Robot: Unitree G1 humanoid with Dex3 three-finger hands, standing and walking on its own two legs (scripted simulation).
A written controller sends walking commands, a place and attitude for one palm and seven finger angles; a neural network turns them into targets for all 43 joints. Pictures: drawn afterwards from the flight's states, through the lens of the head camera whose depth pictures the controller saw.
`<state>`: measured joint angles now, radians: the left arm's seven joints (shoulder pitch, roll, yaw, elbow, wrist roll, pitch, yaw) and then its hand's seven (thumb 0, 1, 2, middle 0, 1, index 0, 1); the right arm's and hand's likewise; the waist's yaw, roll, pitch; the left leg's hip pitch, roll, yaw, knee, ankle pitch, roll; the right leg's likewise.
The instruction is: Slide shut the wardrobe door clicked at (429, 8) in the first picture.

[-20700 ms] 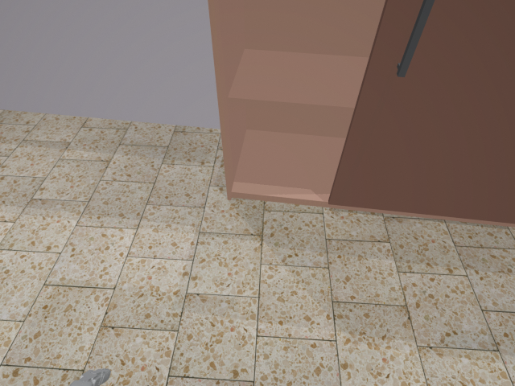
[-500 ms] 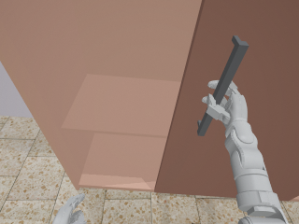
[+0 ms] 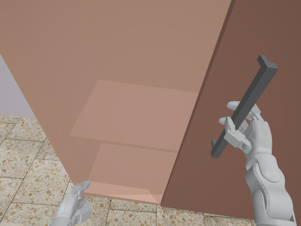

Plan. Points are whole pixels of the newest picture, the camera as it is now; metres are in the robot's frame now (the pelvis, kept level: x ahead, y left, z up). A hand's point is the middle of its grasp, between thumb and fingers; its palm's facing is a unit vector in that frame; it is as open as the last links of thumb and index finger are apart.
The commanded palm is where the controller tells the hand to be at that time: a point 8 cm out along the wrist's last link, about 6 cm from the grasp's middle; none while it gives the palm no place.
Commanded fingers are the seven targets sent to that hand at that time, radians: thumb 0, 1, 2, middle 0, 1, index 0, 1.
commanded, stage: tug the door sideways, standing still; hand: right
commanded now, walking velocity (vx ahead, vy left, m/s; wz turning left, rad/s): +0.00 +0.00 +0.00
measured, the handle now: (234, 115) +0.38 -0.17 +0.15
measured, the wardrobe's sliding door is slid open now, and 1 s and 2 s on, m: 0.49 0.46 0.25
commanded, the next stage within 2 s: step sideways, sliding the door along in 0.34 s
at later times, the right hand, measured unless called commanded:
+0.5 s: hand (224, 130) +0.32 -0.14 +0.15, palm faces +0.09 +0.99 -0.09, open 5.9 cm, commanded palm +0.31 -0.18 +0.15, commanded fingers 0.00 -0.90 -0.90 0.45 1.40 0.45 1.40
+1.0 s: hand (211, 126) +0.33 -0.11 +0.14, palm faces +0.24 +0.97 -0.05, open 6.0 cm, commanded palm +0.31 -0.11 +0.14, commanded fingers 0.00 -0.90 -0.90 0.45 1.40 0.45 1.40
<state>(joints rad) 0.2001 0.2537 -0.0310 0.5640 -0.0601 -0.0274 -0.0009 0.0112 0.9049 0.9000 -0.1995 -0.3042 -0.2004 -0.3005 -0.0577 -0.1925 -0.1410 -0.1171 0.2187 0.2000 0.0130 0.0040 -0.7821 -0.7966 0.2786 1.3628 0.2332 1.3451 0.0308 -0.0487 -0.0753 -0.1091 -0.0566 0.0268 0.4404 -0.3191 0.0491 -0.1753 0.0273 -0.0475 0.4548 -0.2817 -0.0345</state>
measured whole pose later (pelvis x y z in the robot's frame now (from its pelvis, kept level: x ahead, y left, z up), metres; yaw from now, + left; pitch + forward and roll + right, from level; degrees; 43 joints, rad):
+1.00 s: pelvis -0.02 +0.06 -0.01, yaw -9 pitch -3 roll -1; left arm 0.15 0.23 0.04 0.65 -0.04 0.02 0.03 0.01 0.91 0.90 -0.20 -0.30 -0.20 -0.30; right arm -0.38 -0.14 0.00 0.09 0.07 -0.08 -0.14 -0.01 -0.77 -0.85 0.42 1.41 0.22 1.40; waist -0.03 0.02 0.19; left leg -0.29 -0.06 0.12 0.47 -0.14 0.13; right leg -0.27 -0.01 -0.05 0.68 -0.41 -0.01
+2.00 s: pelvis -0.01 +0.27 -0.02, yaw -7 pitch -5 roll +1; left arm 0.04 0.17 0.04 0.62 -0.04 0.06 -0.03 0.01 0.91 0.90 -0.20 -0.30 -0.20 -0.30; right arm -0.36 -0.15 0.03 0.00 0.08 -0.08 -0.13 0.00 -0.78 -0.84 0.40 1.41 0.20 1.35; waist -0.07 0.00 0.24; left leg -0.42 -0.03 0.01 1.03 -0.40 0.00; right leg -0.24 -0.11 -0.07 0.62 -0.28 0.01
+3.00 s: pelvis -0.01 +0.57 -0.01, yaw -3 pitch -5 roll +1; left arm 0.13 0.17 0.02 0.66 -0.05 0.04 0.01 0.01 0.91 0.90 -0.20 -0.30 -0.20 -0.30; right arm -0.40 -0.22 -0.10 0.14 0.09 -0.01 -0.19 0.00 -0.78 -0.85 0.38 1.41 0.24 1.37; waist -0.07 0.04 0.16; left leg -0.39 -0.02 0.01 1.02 -0.37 0.02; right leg -0.23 -0.06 -0.02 0.59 -0.27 0.01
